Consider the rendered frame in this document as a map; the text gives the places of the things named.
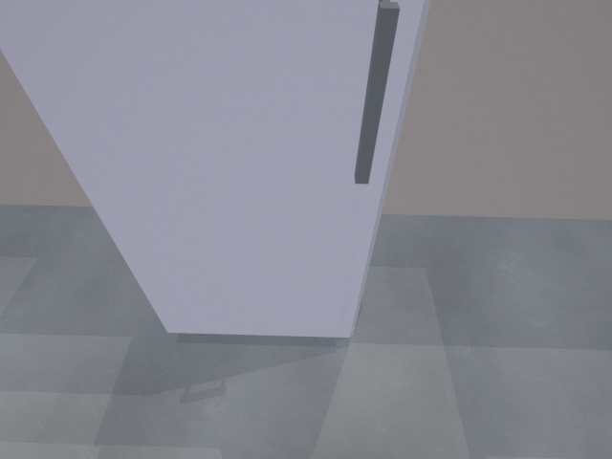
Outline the fridge door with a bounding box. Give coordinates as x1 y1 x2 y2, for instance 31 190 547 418
0 0 425 338

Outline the handle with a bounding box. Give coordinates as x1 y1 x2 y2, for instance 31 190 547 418
355 0 400 184

